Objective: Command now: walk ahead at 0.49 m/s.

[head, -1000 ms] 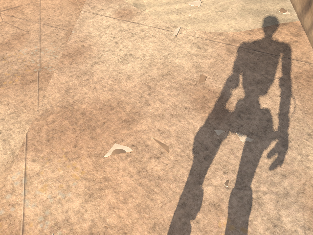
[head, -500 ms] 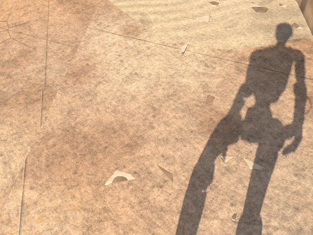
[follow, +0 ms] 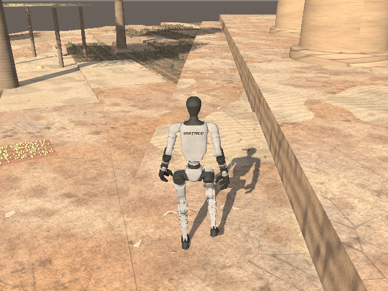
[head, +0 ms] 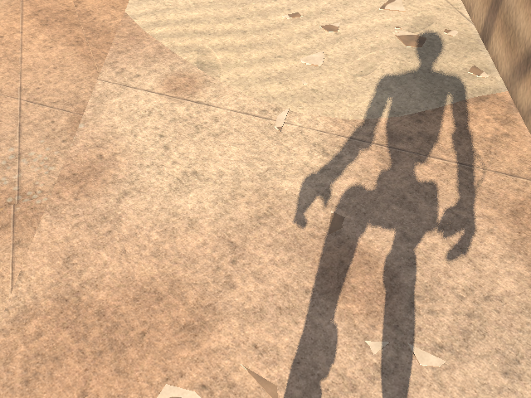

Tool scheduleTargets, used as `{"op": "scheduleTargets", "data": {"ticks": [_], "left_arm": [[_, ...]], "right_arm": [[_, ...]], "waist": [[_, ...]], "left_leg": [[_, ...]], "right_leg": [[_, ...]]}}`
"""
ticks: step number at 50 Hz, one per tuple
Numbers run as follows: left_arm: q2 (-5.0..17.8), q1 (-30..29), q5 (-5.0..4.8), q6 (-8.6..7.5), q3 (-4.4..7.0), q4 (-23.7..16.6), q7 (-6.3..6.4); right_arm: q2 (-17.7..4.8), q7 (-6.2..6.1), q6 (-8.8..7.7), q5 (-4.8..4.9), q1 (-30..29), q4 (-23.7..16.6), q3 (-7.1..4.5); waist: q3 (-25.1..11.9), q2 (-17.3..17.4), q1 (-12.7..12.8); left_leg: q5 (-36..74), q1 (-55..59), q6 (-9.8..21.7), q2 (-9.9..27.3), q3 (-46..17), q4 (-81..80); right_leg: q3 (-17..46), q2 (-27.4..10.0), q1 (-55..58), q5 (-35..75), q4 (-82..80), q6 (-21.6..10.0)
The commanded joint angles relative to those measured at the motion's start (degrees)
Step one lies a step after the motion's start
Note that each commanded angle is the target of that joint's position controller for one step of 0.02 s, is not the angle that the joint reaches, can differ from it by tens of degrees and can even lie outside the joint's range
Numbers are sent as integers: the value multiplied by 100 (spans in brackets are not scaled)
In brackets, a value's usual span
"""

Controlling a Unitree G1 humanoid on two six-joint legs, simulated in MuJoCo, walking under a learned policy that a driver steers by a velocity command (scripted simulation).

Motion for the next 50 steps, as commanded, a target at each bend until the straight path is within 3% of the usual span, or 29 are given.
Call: {"op": "scheduleTargets", "data": {"ticks": [1, 6, 9, 11, 13, 14, 15, 16, 17, 18, 19, 20, 21, 22, 23, 25, 28, 32, 38, 41, 42, 43, 44, 45, 46, 47, 48, 49, 50], "left_arm": [[254, 189, 69, 26, 75, -245, 39], [162, -901, 0, -44, 29, -530, -59], [195, -1352, -49, -71, 8, -705, -166], [275, -1450, -58, -117, 20, -805, -242], [436, -1089, -54, -167, 87, -764, -281], [606, -493, -42, -182, 190, -597, -270], [951, 603, -30, -195, 352, -281, -230], [1614, 1553, 90, -176, 510, -123, -200], [1437, 1763, 66, -143, 461, -35, -233], [992, 1365, 36, -159, 318, -106, -240], [751, 821, 32, -149, 238, -244, -232], [590, 371, 52, -142, 176, -315, -258], [434, 158, 79, -156, 130, -337, -281], [362, 118, 105, -158, 109, -290, -304], [377, 205, 104, -173, 117, -219, -311], [539, 415, 103, -193, 161, -81, -274], [636, 706, 96, -143, 185, 58, -173], [708, 1004, 45, -92, 184, 189, -92], [776, 1451, -16, 32, 235, 492, -38], [898, 1260, -25, 103, 289, 490, -9], [923, 1126, -18, 132, 293, 462, -8], [800, 1049, 14, 158, 243, 417, -11], [620, 1121, 119, 148, 149, 270, -12], [-239, 1901, 55, 16, -80, 324, -95], [406, 1502, -112, -110, 64, 388, -108], [717, 960, -245, -169, 161, 193, -105], [712, 690, -224, -158, 175, 131, -50], [648, 587, -140, -101, 222, 128, -5], [531, 752, -123, -8, 242, 162, -3]], "right_arm": [[-753, -116, -97, 7, -216, -310, -118], [-946, -207, -8, 113, 347, -179, -153], [-964, -212, 64, 147, 618, -55, -168], [-996, -226, 121, 150, 657, -14, -195], [-1083, -236, 182, 153, 521, -32, -229], [-1059, -236, 212, 136, 391, -68, -213], [-868, -232, 223, 69, 339, -141, -138], [-347, -201, 140, 3, 764, -303, 36], [-140, -165, -15, 101, 985, -230, 114], [-810, -142, -122, 237, 545, -308, -51], [-945, -144, -161, 291, 70, -457, -87], [-874, -177, -138, 226, -157, -490, -101], [-822, -208, -65, 148, -182, -492, -145], [-685, -211, 22, 133, -74, -467, -143], [-551, -217, 90, 126, 26, -430, -134], [-507, -234, 164, 105, -96, -495, -151], [-501, -238, 172, 57, -769, -729, -176], [-381, -176, 126, 84, -1581, -949, -137], [-415, -4, 45, 152, -2411, -1280, -99], [-611, 59, -12, 155, -2072, -1257, -174], [-761, 43, -19, 144, -1548, -1112, -264], [-1032, 5, -14, 139, -544, -789, -414], [-1499, -59, 5, 67, 539, -574, -539], [-1718, -21, 23, 34, 765, -480, -563], [-1163, -25, 3, 69, 625, -535, -418], [-949, -51, -22, 80, 127, -620, -352], [-808, -50, -44, 61, -389, -712, -295], [-627, -34, -71, 24, -665, -721, -255], [-504, -29, -97, -41, -761, -679, -221]], "waist": [[311, 458, 264], [332, 473, -134], [456, 519, -281], [471, 555, -241], [285, 663, 28], [-51, 653, 369], [-760, 478, 805], [-1748, -666, 860], [-2254, -1516, 793], [-1558, -950, 776], [-977, -579, 633], [-575, -135, 446], [-362, -131, 270], [-272, -213, 143], [-228, -215, 87], [-74, -129, 32], [100, -52, 163], [270, -102, 397], [564, -122, 583], [295, -266, 288], [-35, -323, -18], [-622, -225, -458], [-1500, 519, -747], [-2214, 2027, -303], [-1925, 1326, -526], [-1109, 1060, -423], [-703, 553, -190], [-390, 480, -27], [-318, 674, 154]], "left_leg": [[390, -552, 975, 1607, -1215, -1170], [427, 87, 707, 1553, -921, -1054], [331, 636, 678, 1762, -974, -812], [399, 984, 614, 1942, -1056, -566], [1117, 1118, 501, 1997, -1063, -114], [2084, 1047, 381, 1790, -873, 594], [2366, 490, 202, 1431, -572, 1935], [612, -1558, -190, 703, -115, 4268], [-2388, -2940, -295, 144, -669, 5550], [-2202, -3490, -161, 537, -1085, 6089], [-1663, -3525, -81, 853, -930, 6004], [-1193, -3273, -111, 1090, -802, 5645], [-893, -2969, -133, 1272, -809, 5260], [-715, -2670, -165, 1337, -791, 5072], [-618, -2541, -202, 1335, -735, 4960], [-320, -2745, -286, 1360, -693, 4643], [421, -3258, -404, 1372, -671, 3732], [1318, -3047, -410, 1193, -485, 2396], [941, -3189, -235, 1039, -435, 1511], [347, -2357, -20, 798, -240, 1298], [297, -1539, 89, 584, -53, 1230], [418, -164, 258, 506, -27, 1242], [478, 1690, 644, 1651, -1384, 1329], [-693, 3419, 1500, 2861, -4126, 536], [-1179, 3109, 1221, 2736, -4281, 165], [-884, 2288, 928, 2616, -3342, 59], [-336, 1390, 768, 2436, -2627, -122], [-33, 730, 663, 2231, -2094, -340], [113, 330, 563, 2068, -1688, -525]], "right_leg": [[6, -238, -177, 879, -795, 159], [-251, 72, 22, 1747, -2659, 221], [-266, 162, -19, 1474, -3167, 173], [-260, 215, 43, 1054, -3418, 31], [-394, 385, 678, 650, -3645, -140], [-556, 581, 1507, 575, -3775, -268], [-359, 431, 3010, 698, -3684, -501], [1755, -1048, 5346, 480, -3759, -1250], [3866, -1667, 6147, -225, -4701, -1755], [3379, -1477, 5583, -425, -4805, -1457], [2469, -1269, 4774, -45, -4864, -1232], [1826, -1009, 3950, 463, -5077, -1123], [1378, -773, 3426, 730, -5278, -1018], [1113, -629, 3094, 855, -5453, -981], [922, -551, 2925, 1099, -5564, -1020], [628, -518, 2854, 1590, -5699, -1089], [391, -505, 3077, 1860, -5797, -1062], [55, -352, 3178, 1536, -5913, -894], [77, -724, 4148, 1539, -5579, -842], [30, -796, 4353, 2745, -5008, -699], [-104, -658, 4264, 3707, -4411, -607], [-327, -335, 3824, 4017, -3268, -447], [-593, 71, 2485, 2231, -1340, -234], [-234, 1138, 255, -1924, 514, 63], [589, 890, -315, -2133, 1182, -74], [490, 622, -605, -1609, 1211, -173], [336, 287, -324, -1025, 933, -162], [311, 109, -72, -680, 614, -140], [366, -43, 305, -447, 418, -146]]}}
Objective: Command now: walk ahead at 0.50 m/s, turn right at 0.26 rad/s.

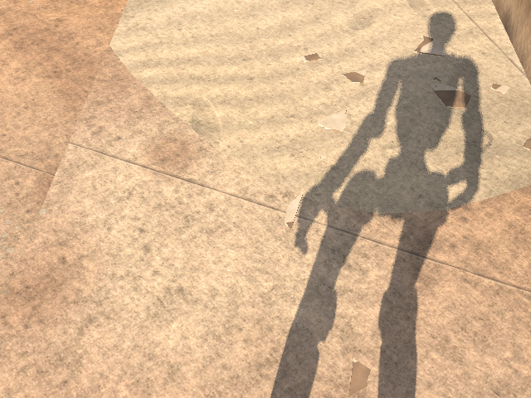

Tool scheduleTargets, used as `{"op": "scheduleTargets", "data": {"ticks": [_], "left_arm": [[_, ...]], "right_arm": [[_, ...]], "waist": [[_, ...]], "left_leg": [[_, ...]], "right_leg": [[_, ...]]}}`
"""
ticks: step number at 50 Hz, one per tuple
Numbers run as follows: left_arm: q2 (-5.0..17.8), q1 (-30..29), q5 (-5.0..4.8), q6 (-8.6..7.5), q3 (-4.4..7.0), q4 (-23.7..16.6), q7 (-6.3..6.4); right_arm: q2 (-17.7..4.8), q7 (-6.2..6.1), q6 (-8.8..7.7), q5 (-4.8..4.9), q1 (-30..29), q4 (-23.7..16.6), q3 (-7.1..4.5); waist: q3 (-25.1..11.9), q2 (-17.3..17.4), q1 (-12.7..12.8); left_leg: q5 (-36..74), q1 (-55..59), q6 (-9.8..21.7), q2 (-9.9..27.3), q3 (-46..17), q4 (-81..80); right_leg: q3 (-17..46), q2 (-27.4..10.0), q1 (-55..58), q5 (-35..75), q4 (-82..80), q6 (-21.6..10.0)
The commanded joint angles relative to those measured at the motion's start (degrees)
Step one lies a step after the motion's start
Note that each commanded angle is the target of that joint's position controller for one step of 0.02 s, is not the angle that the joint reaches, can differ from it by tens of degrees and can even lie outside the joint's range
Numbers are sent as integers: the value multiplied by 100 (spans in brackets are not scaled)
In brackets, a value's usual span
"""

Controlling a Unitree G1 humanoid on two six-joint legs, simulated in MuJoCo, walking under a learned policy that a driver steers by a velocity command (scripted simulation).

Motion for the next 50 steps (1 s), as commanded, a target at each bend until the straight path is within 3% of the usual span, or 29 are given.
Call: {"op": "scheduleTargets", "data": {"ticks": [1, 2, 5, 8, 11, 14, 17, 20, 21, 22, 23, 24, 25, 26, 27, 28, 29, 32, 34, 38, 43, 45, 47, 48, 49, 50], "left_arm": [[378, 212, -13, 56, 170, -281, 44], [274, 267, -26, 125, 170, -262, 45], [282, -133, 14, 224, 214, -437, 58], [271, -530, 51, 199, 237, -592, 8], [184, -1052, 81, 174, 190, -784, -92], [70, -1629, 94, 173, 118, -1069, -201], [49, -1991, 72, 180, 90, -1371, -322], [272, -1712, 59, 208, 193, -1526, -410], [447, -1249, 43, 221, 285, -1470, -416], [731, -437, 30, 224, 440, -1298, -385], [1209, 498, 51, 259, 655, -1076, -265], [1786, 494, 26, 240, 732, -1061, -199], [1452, 738, 124, 166, 605, -1182, -205], [1089, 557, 172, 106, 508, -1165, -203], [853, 107, 119, 66, 437, -1247, -207], [667, -341, 110, 54, 374, -1364, -218], [548, -567, 149, 43, 318, -1461, -198], [703, -555, 137, 19, 323, -1489, -109], [760, -327, 161, 3, 324, -1387, -34], [774, 12, 164, -7, 289, -1209, -6], [861, 258, 195, -17, 287, -939, -17], [891, 291, 200, 40, 300, -865, 14], [975, 108, 201, 95, 314, -895, 56], [1046, 20, 209, 121, 326, -929, 78], [1089, -106, 206, 166, 324, -967, 100], [1086, -211, 205, 181, 299, -1040, 130]], "right_arm": [[-367, -7, -106, -90, 230, -81, -79], [-407, -24, -123, -91, 299, -12, -93], [-629, -124, -136, -115, 479, 119, -161], [-667, -219, -96, -124, 605, 180, -163], [-734, -286, -56, -93, 699, 204, -160], [-809, -327, 32, -49, 1060, 325, -183], [-905, -339, 170, 8, 1232, 376, -226], [-1139, -386, 269, 61, 971, 250, -293], [-1224, -408, 307, 70, 869, 203, -317], [-1271, -413, 331, 101, 701, 147, -320], [-1223, -411, 290, 77, 660, 40, -293], [-236, -273, 115, -124, 1208, -231, -12], [-551, -170, -183, 108, 758, -396, -31], [-815, -122, -323, 303, 128, -587, -110], [-800, -140, -370, 261, 38, -609, -97], [-828, -185, -342, 121, 53, -533, -145], [-890, -195, -251, 64, 200, -524, -201], [-705, -210, -23, -34, 287, -573, -204], [-569, -219, 32, -65, -10, -631, -145], [-451, -152, 24, 28, -694, -754, -60], [-558, -2, -3, 127, -1276, -995, -26], [-566, 103, -31, 141, -1363, -1098, -12], [-641, 180, -37, 138, -1124, -1105, -37], [-756, 182, -17, 119, -818, -1048, -93], [-927, 164, 7, 97, -203, -904, -194], [-1180, 119, 35, 80, 650, -715, -325]], "waist": [[-401, 686, -9], [-305, 663, 33], [-33, 493, 18], [63, 454, -58], [192, 417, -214], [394, 332, -438], [481, 349, -499], [101, 681, -140], [-188, 802, 151], [-618, 761, 621], [-1115, 317, 1038], [-1502, -1239, 328], [-2290, -778, 598], [-1568, -477, 700], [-1059, -19, 421], [-725, 268, 159], [-633, 226, -52], [-440, 161, -245], [-304, 9, -113], [-141, -201, 258], [187, -171, 493], [217, -154, 471], [16, -262, 270], [-263, -371, 103], [-640, -375, -247], [-1082, -214, -677]], "left_leg": [[367, 1168, 717, 1555, -1546, -1784], [562, 1034, 734, 1521, -1286, -1888], [1053, 1081, 736, 1535, -765, -2057], [1340, 1358, 630, 1484, -325, -2090], [1439, 1526, 496, 1426, 116, -2137], [1689, 2118, 481, 1606, 333, -2009], [2285, 2753, 467, 1814, 506, -1631], [4764, 2835, 307, 1830, 786, -693], [5537, 2758, 246, 1801, 840, 23], [5537, 2395, 107, 1644, 919, 1115], [3999, 1145, -150, 1364, 913, 2780], [-1869, -1597, -476, 177, 504, 4905], [-2490, -2346, -376, -110, -911, 5667], [-1952, -2832, -196, 227, -1087, 5523], [-1412, -2638, -115, 501, -1061, 4959], [-1178, -2213, -160, 678, -1012, 4468], [-1028, -1773, -221, 806, -1046, 4163], [-686, -1461, -497, 850, -857, 3368], [29, -1574, -608, 858, -707, 2636], [1602, -1416, -451, 729, -544, 1157], [1566, -1993, -162, 609, -576, 532], [1069, -2225, -10, 517, -570, 436], [572, -1781, 165, 296, -389, 377], [349, -1244, 255, 88, -198, 439], [335, -397, 384, -154, -14, 350], [678, 920, 591, -109, -265, 219]], "right_leg": [[363, -640, -1060, 665, 39, -55], [346, -648, -1067, 744, -24, -42], [483, -641, -1671, 1390, -446, 37], [489, -542, -2027, 2168, -1223, 101], [115, -486, -1942, 2723, -2096, 96], [-174, -467, -2187, 2648, -2635, 35], [-485, -375, -2355, 2070, -2938, -74], [-1016, 94, -1319, 1254, -3032, -356], [-1140, 322, -658, 1005, -3031, -495], [-1140, 537, 512, 1291, -3446, -699], [-271, 194, 2238, 1403, -3817, -995], [2823, -1341, 4242, 1018, -4083, -2006], [4504, -1834, 4705, 592, -5007, -2345], [3634, -1620, 4299, 990, -5105, -1966], [2816, -1366, 3403, 1483, -5104, -1722], [2261, -1135, 2518, 2043, -5179, -1551], [1944, -985, 1957, 2402, -5304, -1489], [1396, -808, 1204, 2983, -5549, -1464], [945, -693, 1082, 3353, -5667, -1356], [363, -485, 1214, 2942, -5740, -940], [320, -973, 2303, 2685, -5699, -839], [219, -1160, 2814, 3223, -5463, -768], [-14, -1179, 2985, 4561, -5033, -622], [-125, -1130, 3004, 5624, -4635, -550], [-313, -987, 2899, 6482, -3838, -441], [-503, -767, 2244, 6241, -2645, -245]]}}
Over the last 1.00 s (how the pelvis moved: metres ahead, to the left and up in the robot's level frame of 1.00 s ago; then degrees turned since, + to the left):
0.55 -0.01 -0.01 -1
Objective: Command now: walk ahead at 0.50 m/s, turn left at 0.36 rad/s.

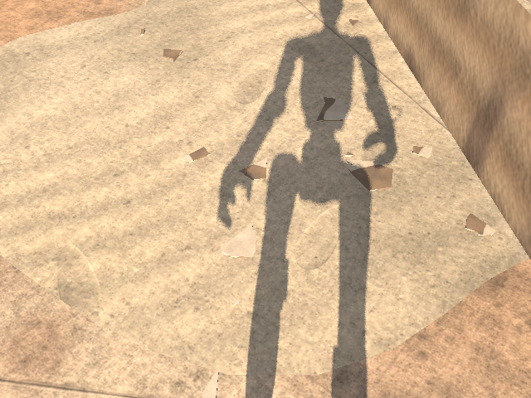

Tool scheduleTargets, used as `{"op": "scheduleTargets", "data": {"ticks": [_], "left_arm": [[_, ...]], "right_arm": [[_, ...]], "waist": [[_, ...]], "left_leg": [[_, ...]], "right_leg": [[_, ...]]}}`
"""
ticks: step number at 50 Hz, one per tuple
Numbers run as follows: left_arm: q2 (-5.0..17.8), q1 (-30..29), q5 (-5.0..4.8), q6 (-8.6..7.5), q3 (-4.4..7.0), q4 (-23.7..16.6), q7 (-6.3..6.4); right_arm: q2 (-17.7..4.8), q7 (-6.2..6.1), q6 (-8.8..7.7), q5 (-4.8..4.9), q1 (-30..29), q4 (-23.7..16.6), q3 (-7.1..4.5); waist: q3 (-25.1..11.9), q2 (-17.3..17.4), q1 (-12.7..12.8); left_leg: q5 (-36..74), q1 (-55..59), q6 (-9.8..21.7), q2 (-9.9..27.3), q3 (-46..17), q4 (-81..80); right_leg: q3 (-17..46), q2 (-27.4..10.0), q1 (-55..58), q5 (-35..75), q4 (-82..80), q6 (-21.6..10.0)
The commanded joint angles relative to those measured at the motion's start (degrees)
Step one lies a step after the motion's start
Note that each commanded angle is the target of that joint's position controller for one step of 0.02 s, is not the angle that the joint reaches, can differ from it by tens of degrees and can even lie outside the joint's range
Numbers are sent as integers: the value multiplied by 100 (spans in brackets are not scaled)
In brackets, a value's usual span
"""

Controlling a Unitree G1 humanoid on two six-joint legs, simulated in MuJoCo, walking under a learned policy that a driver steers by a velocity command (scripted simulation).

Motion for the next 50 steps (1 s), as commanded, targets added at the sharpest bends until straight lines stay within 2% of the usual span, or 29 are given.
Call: {"op": "scheduleTargets", "data": {"ticks": [1, 2, 3, 4, 5, 6, 8, 10, 12, 15, 20, 22, 23, 24, 25, 26, 27, 28, 29, 30, 32, 34, 37, 40, 45, 47, 48, 49, 50], "left_arm": [[622, 14, 87, -91, 65, -592, 68], [158, 320, 100, -261, -108, -559, -41], [653, -59, -75, -436, -19, -668, -138], [737, -586, -211, -521, -18, -855, -174], [694, -835, -126, -556, -20, -923, -153], [756, -873, 13, -520, 42, -942, -105], [646, -665, 84, -397, 55, -989, -69], [521, -704, 97, -301, 27, -1054, -25], [419, -1108, 105, -272, -14, -1198, 2], [270, -1719, 66, -312, -73, -1359, -38], [499, -2201, -46, -428, -2, -1569, -160], [630, -1941, -67, -492, 68, -1533, -181], [723, -1508, -53, -520, 131, -1425, -160], [941, -829, 39, -545, 216, -1341, -117], [1406, -16, 150, -523, 333, -1267, -65], [1401, 336, 44, -426, 361, -1068, -109], [899, 76, -20, -389, 233, -1181, -103], [684, -146, -2, -332, 163, -1220, -82], [601, -399, 33, -300, 116, -1205, -88], [486, -570, 52, -295, 71, -1174, -88], [460, -692, 51, -325, 67, -1108, -106], [593, -678, 32, -369, 117, -1003, -114], [750, -511, 38, -373, 161, -795, -128], [860, -430, -43, -316, 166, -643, -135], [1111, 88, -225, -160, 198, -291, -160], [1233, 13, -250, -88, 206, -219, -141], [1153, 13, -248, -75, 161, -189, -132], [873, -2, -143, -113, 38, -271, -128], [142, 566, -45, -211, -198, -467, -167]], "right_arm": [[-1610, -104, 1, -75, 1910, -39, -544], [-1483, -94, 17, 24, 1982, -18, -491], [-1142, -112, 48, 46, 1889, -19, -396], [-977, -143, 69, 13, 1567, -155, -358], [-903, -142, 71, -28, 1221, -242, -327], [-771, -158, 59, -58, 993, -339, -277], [-789, -190, 80, -73, 853, -444, -270], [-911, -250, 74, -51, 934, -472, -309], [-1059, -321, 92, -8, 1085, -466, -365], [-1054, -386, 173, 48, 1359, -426, -377], [-1001, -429, 298, 73, 1744, -375, -373], [-1014, -443, 328, 48, 1639, -430, -389], [-919, -439, 333, 42, 1532, -486, -360], [-669, -414, 303, -1, 1433, -587, -270], [-329, -411, 251, 16, 1804, -728, -165], [-423, -409, 211, 90, 2208, -836, -117], [-949, -403, 228, 127, 1991, -727, -241], [-1060, -394, 270, 79, 1475, -802, -281], [-978, -378, 290, 21, 1232, -880, -287], [-906, -356, 311, 0, 1140, -923, -312], [-671, -303, 375, 70, 1242, -948, -285], [-559, -296, 417, 44, 1101, -1043, -258], [-409, -276, 378, -4, 823, -1103, -185], [-307, -182, 283, -14, 282, -1182, -109], [-399, -72, 177, 15, -438, -1474, -102], [-639, -84, 130, -6, 52, -1375, -219], [-892, -129, 124, -41, 837, -1127, -361], [-1273, -214, 146, -115, 1797, -936, -506], [-1898, -287, 180, -221, 2223, -901, -610]], "waist": [[-1693, 474, -939], [-2249, 1488, -723], [-1881, 914, -912], [-1153, 480, -882], [-582, -121, -659], [-401, -248, -466], [-280, 12, -207], [-216, 121, -176], [-139, 146, -294], [-140, 286, -560], [-154, 433, -694], [-188, 610, -490], [-351, 627, -235], [-916, 460, 108], [-1767, -581, 212], [-2115, -2099, 87], [-1370, -1301, 174], [-740, -775, 230], [-323, -500, 109], [-104, -568, -21], [19, -793, -183], [59, -708, -214], [17, -487, -168], [132, -455, -3], [334, -584, 125], [79, -690, -285], [-408, -604, -697], [-1174, -371, -1124], [-2070, 1173, -887]], "left_leg": [[121, 3953, 1100, 1099, -2078, -37], [-590, 5290, 1891, 1982, -4702, -925], [-1470, 5178, 1577, 1799, -4473, -1194], [-1439, 4405, 1343, 1611, -3695, -1272], [-930, 3426, 1215, 1403, -3173, -1414], [-361, 2801, 1137, 1237, -2825, -1529], [219, 2132, 1174, 1024, -2532, -1733], [676, 1734, 1178, 889, -2160, -1813], [739, 1508, 1035, 699, -1870, -1824], [376, 1361, 737, 415, -1666, -1654], [-201, 2058, 592, 658, -2437, -1060], [-113, 2247, 496, 731, -2743, -706], [66, 2164, 366, 571, -2698, -352], [77, 1752, 176, 311, -2402, 623], [-1144, 235, -211, -375, -1615, 2454], [-3250, -1154, -373, -453, -1224, 3761], [-2898, -1626, -432, -62, -1332, 4334], [-2404, -1669, -476, 126, -1121, 4470], [-2040, -1525, -501, 282, -1014, 4275], [-1802, -1373, -508, 444, -1004, 4045], [-1598, -1050, -535, 591, -856, 3836], [-1324, -1154, -613, 651, -809, 3560], [-684, -1153, -650, 638, -828, 2677], [88, -797, -580, 533, -534, 1471], [-346, -382, -370, 336, -187, 380], [-514, 529, -202, 90, -36, -101], [-269, 1752, -59, -62, 71, -298], [32, 3460, 205, 624, -588, -7], [-399, 5497, 1075, 2360, -3184, -281]], "right_leg": [[-254, -689, -2348, 4482, 4213, 69], [361, 291, -4154, -352, 5747, 337], [992, -109, -4839, -269, 6054, 182], [882, -378, -5021, 158, 5815, 107], [779, -587, -4867, 474, 5251, 102], [753, -760, -4495, 664, 4758, 146], [695, -852, -4069, 738, 4250, 284], [548, -841, -3992, 1004, 3685, 461], [471, -750, -3935, 1768, 2865, 593], [427, -474, -3484, 2883, 1615, 640], [616, -238, -3230, 2694, 704, 533], [613, -226, -2842, 2270, 487, 361], [540, -257, -2206, 2335, 231, 204], [925, -791, -991, 2324, 383, -102], [2523, -2010, 1053, 1991, 415, -764], [4566, -2871, 1747, 790, -49, -1324], [4245, -2707, 1167, 11, -233, -1148], [3352, -2434, 459, 239, -299, -912], [2729, -2174, -244, 809, -477, -814], [2274, -1976, -686, 1259, -634, -760], [1605, -1767, -1203, 1739, -928, -743], [1166, -1791, -1267, 2250, -1106, -848], [697, -1767, -1124, 2864, -1172, -918], [187, -1601, -1102, 3007, -1186, -793], [367, -1871, -602, 3254, -914, -722], [358, -1842, -516, 4306, -270, -576], [144, -1584, -778, 4915, 634, -420], [-44, -1302, -1793, 3941, 2054, -168], [-130, -400, -4064, 333, 4336, 256]]}}
Over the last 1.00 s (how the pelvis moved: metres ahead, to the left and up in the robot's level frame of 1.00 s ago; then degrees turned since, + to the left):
0.56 -0.12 -0.02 -16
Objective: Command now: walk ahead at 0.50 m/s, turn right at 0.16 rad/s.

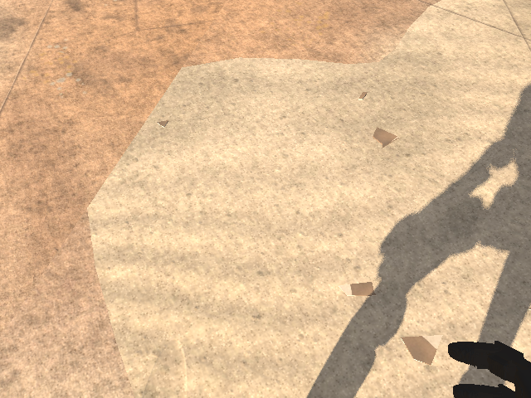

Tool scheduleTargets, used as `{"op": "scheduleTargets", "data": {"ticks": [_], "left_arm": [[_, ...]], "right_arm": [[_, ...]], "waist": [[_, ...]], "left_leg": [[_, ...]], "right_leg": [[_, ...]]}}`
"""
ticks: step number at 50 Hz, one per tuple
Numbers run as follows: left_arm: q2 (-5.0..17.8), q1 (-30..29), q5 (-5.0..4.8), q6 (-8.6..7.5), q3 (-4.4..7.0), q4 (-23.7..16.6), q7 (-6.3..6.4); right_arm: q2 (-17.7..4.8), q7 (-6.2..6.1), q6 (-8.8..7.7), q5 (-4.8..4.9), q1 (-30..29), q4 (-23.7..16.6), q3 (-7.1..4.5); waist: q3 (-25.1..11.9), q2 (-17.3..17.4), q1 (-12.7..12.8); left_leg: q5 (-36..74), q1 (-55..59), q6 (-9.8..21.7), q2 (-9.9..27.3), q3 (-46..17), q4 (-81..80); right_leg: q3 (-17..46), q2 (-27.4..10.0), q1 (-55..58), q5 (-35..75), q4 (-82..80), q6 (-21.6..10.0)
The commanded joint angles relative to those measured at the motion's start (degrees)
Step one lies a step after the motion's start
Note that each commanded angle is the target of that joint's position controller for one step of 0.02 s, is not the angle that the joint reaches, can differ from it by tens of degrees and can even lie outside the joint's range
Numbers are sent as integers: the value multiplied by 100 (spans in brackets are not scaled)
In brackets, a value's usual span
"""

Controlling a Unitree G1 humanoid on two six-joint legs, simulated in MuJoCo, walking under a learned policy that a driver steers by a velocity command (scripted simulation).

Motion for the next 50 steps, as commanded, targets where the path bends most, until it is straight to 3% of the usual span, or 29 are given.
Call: {"op": "scheduleTargets", "data": {"ticks": [1, 2, 4, 6, 8, 11, 14, 17, 20, 22, 23, 24, 25, 26, 27, 28, 29, 30, 31, 32, 36, 40, 43, 46, 48, 50], "left_arm": [[458, 44, -22, -266, -30, -491, -17], [793, -387, -166, -273, 93, -639, -20], [682, -771, -36, -191, 100, -708, 23], [489, -494, -33, 0, 116, -610, 36], [279, -514, -37, 122, 92, -630, 44], [209, -889, 9, 170, 91, -781, 39], [107, -1368, 30, 137, 41, -926, -77], [73, -1941, 42, 134, 0, -1161, -187], [170, -2245, 37, 151, 20, -1379, -271], [302, -2128, 46, 167, 91, -1462, -302], [429, -1783, 40, 182, 170, -1421, -296], [648, -995, 17, 187, 314, -1234, -272], [1091, -33, 5, 222, 539, -969, -178], [1832, 84, -45, 236, 686, -941, -78], [1693, 110, 13, 119, 580, -1200, -131], [1241, -2, 54, 28, 451, -1165, -170], [1039, -215, 31, -23, 395, -1157, -162], [822, -645, 29, -29, 327, -1226, -145], [621, -949, 86, -31, 255, -1335, -119], [588, -1078, 132, -29, 236, -1423, -95], [772, -900, 94, -67, 276, -1356, 47], [698, -602, 99, -81, 215, -1155, 91], [792, -344, 106, -107, 216, -978, 61], [841, -180, 119, -62, 234, -794, 68], [891, -213, 111, -10, 258, -731, 101], [989, -424, 124, 33, 282, -775, 140]], "right_arm": [[-1472, -148, 10, -120, 2582, 175, -534], [-1207, -135, -7, -80, 2275, 231, -429], [-753, -99, -53, -25, 1543, 277, -296], [-557, -76, -162, -67, 1159, 322, -272], [-600, -100, -259, -86, 1055, 436, -316], [-699, -186, -288, -123, 1158, 631, -375], [-853, -250, -252, -96, 1217, 743, -423], [-1021, -289, -184, -25, 1446, 886, -487], [-1143, -294, -73, 77, 1578, 1021, -545], [-1302, -310, 7, 124, 1517, 1042, -588], [-1386, -324, 55, 149, 1454, 1030, -607], [-1393, -332, 110, 183, 1334, 1009, -595], [-1240, -354, 99, 127, 1438, 968, -523], [-466, -329, 3, -133, 1817, 663, -290], [-549, -273, -236, 6, 1611, 541, -216], [-944, -209, -372, 249, 974, 390, -315], [-886, -209, -450, 243, 811, 353, -278], [-880, -256, -470, 88, 812, 436, -294], [-964, -275, -422, -12, 887, 484, -352], [-973, -259, -344, -36, 958, 493, -373], [-661, -251, -165, -98, 727, 422, -289], [-447, -141, -182, -12, 76, 381, -158], [-534, -62, -208, 80, -320, 276, -147], [-603, 43, -235, 101, -547, 125, -145], [-616, 123, -245, 106, -472, 81, -141], [-779, 140, -224, 92, 69, 184, -223]], "waist": [[-2643, 1045, -1364], [-1660, 809, -1295], [-726, 588, -905], [-452, 731, -557], [-252, 536, -428], [-37, 344, -459], [114, 285, -594], [316, 183, -804], [419, 204, -858], [225, 332, -693], [-52, 422, -473], [-464, 342, -4], [-991, 51, 396], [-1249, -1571, -84], [-2301, -1298, -1], [-1714, -732, 192], [-1157, -557, 36], [-785, -230, -231], [-637, -292, -450], [-584, -368, -573], [-372, -279, -593], [-187, -518, -205], [31, -499, 14], [222, -428, 74], [202, -463, -15], [-203, -579, -332]], "left_leg": [[-401, 5133, 1488, 2361, -4051, -1121], [-377, 4469, 1219, 2132, -3092, -1214], [-47, 3029, 931, 1633, -1837, -1574], [101, 2152, 827, 1412, -1171, -2060], [496, 1872, 871, 1441, -729, -2355], [838, 2014, 821, 1427, -137, -2482], [874, 2127, 679, 1329, 424, -2534], [838, 2458, 612, 1468, 706, -2517], [1143, 3031, 488, 1616, 877, -2227], [2682, 3263, 368, 1629, 1037, -1617], [3699, 3296, 285, 1575, 1130, -1002], [4241, 3075, 132, 1375, 1311, 89], [3422, 2094, -128, 1120, 1368, 1600], [-1262, -421, -562, 197, 1213, 3801], [-2858, -1347, -579, -412, -336, 4801], [-2383, -1956, -424, -95, -660, 4876], [-1903, -1967, -280, 153, -613, 4477], [-1529, -1613, -264, 384, -620, 3957], [-1292, -1147, -272, 522, -653, 3579], [-1157, -849, -308, 551, -654, 3396], [-377, -794, -612, 442, -424, 2250], [1294, -483, -600, 339, -252, 650], [1556, -633, -434, 297, -232, 188], [1008, -1213, -175, 254, -251, -55], [510, -1213, 4, 164, -201, -132], [98, -306, 205, -174, 67, -139]], "right_leg": [[1085, 394, -3793, -759, 4078, -152], [1097, 134, -4261, -425, 4329, -190], [884, -271, -4039, 418, 3816, -173], [935, -433, -3374, 918, 3562, -130], [963, -439, -3370, 1202, 3401, -71], [1068, -427, -3749, 1902, 2740, -21], [837, -356, -3635, 2716, 1693, -85], [555, -299, -3631, 2818, 1007, -214], [341, -219, -3702, 2310, 627, -427], [21, 64, -3248, 1738, 536, -638], [-184, 313, -2707, 1467, 534, -763], [-350, 634, -1645, 1631, 214, -942], [33, 684, 13, 1895, 47, -1171], [2940, -792, 1755, 1432, -389, -2046], [5391, -1533, 2461, 468, -1472, -2695], [4754, -1447, 2220, 635, -1693, -2334], [3970, -1213, 1502, 984, -1615, -2122], [3352, -973, 660, 1539, -1585, -1916], [2922, -785, 23, 2105, -1672, -1822], [2770, -690, -352, 2383, -1798, -1820], [2038, -467, -893, 3236, -2009, -1799], [1380, -253, -888, 2835, -2096, -1421], [1451, -556, -451, 2437, -2154, -1399], [1425, -896, 429, 2869, -1946, -1334], [1277, -1013, 795, 3572, -1698, -1222], [968, -907, 842, 5420, -1077, -1051]]}}
Over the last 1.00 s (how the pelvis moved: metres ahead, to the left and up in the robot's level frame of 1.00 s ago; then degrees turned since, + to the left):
0.51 0.13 0.00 27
